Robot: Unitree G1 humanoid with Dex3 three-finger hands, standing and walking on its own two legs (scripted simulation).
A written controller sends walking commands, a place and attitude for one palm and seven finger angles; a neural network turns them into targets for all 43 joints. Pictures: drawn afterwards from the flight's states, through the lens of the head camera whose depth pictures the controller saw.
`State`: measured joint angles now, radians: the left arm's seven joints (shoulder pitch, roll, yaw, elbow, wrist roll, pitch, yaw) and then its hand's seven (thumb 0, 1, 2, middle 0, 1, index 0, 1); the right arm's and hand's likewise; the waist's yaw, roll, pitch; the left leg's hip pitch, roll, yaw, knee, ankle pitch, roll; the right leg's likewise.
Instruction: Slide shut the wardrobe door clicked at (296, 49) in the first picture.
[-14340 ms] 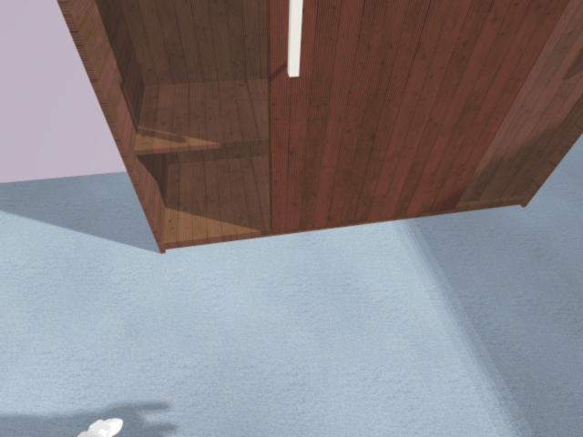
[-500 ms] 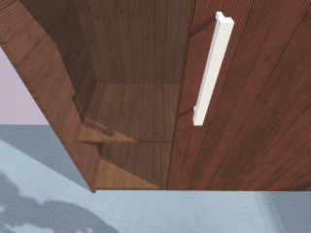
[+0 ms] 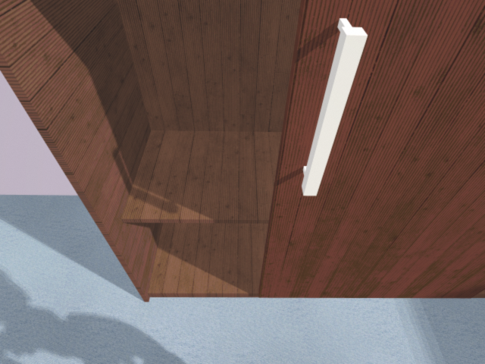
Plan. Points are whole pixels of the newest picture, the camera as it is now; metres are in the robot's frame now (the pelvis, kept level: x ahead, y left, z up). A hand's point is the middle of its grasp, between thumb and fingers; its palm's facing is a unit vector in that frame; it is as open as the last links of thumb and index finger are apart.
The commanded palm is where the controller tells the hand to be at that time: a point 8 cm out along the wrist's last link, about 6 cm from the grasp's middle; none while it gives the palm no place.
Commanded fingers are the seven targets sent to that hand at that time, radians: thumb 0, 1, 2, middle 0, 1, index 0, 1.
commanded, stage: look again from close up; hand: right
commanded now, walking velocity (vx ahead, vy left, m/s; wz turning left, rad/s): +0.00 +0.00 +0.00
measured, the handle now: (323, 121) +0.48 -0.11 +0.17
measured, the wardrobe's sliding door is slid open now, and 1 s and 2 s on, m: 0.45 0.45 0.45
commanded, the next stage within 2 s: raise the hand with hooked fingers in 0.08 s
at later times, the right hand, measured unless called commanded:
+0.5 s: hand (351, 320) +0.19 -0.14 +0.03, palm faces -0.01 +1.00 -0.01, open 8.0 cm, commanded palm +0.12 -0.22 -0.01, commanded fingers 0.00 -0.50 -0.73 0.23 0.56 0.23 0.56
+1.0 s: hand (411, 321) +0.18 -0.21 +0.07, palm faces -0.03 +1.00 -0.08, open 11.0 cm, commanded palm +0.14 -0.27 +0.08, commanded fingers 0.00 0.08 -0.48 0.27 0.93 0.27 0.93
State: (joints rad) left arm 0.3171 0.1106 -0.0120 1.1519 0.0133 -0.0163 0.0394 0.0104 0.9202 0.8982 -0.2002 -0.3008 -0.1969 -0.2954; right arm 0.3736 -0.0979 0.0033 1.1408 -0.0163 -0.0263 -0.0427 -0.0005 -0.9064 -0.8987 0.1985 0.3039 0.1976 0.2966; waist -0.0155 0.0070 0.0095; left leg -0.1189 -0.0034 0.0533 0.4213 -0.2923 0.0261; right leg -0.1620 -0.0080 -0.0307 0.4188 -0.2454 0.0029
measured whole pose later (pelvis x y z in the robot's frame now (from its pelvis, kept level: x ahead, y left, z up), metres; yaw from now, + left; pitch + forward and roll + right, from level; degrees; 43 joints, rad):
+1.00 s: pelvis -0.04 -0.01 -0.03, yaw -1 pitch +3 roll +1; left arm 0.27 0.21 -0.06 0.63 -0.04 -0.28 0.07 0.02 0.90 0.90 -0.21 -0.30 -0.20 -0.30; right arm 0.29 -0.29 -0.24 -0.03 0.32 -0.18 0.34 0.00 -0.14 -0.57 0.26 0.79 0.26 0.78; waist 0.00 -0.06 -0.06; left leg -0.40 -0.01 0.08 0.72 -0.38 0.02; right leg -0.47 -0.02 0.00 0.76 -0.34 -0.01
